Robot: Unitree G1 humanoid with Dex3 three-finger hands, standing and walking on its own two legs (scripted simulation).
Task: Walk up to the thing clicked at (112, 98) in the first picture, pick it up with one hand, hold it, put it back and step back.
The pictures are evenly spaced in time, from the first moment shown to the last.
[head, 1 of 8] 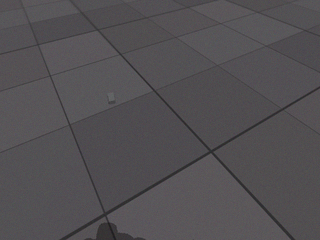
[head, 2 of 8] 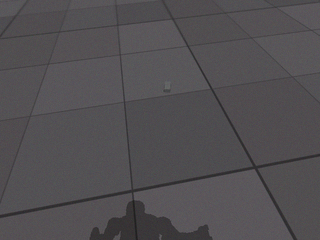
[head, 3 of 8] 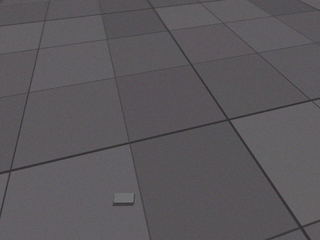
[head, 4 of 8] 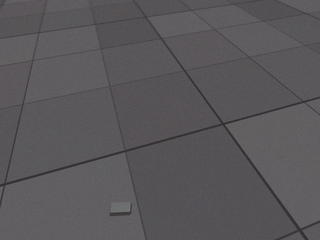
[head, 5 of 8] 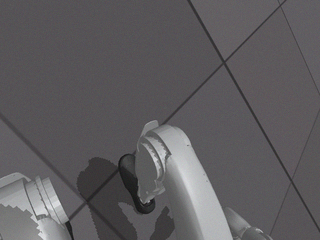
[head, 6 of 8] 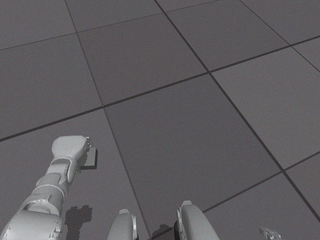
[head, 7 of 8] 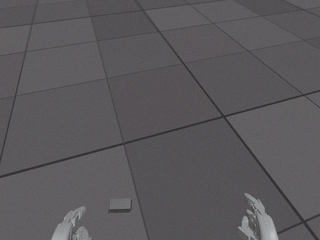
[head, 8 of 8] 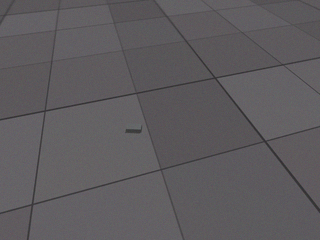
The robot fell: no
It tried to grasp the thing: yes
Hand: left
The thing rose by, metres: 0.68
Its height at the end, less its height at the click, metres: +0.00
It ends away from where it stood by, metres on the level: 0.03
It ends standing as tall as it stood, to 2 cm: yes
